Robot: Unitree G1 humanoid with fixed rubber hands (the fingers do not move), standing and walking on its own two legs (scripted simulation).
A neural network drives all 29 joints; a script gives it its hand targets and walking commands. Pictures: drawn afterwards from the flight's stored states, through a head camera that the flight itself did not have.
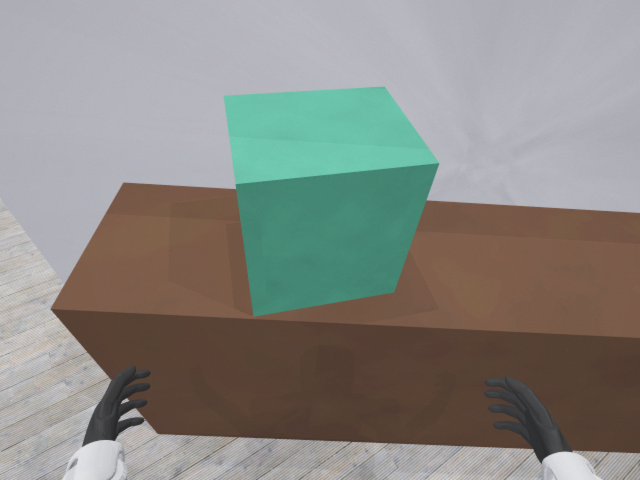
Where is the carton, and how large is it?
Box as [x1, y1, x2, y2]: [224, 86, 438, 316]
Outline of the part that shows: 384,86 224,96 253,316 393,292 435,174 438,162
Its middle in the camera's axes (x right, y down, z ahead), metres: -0.01 -0.05 +0.62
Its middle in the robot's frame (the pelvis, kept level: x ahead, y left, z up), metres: +0.50 +0.01 +0.05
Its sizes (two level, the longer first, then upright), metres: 0.248 0.200 0.282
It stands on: a pedestal, 0.69 m high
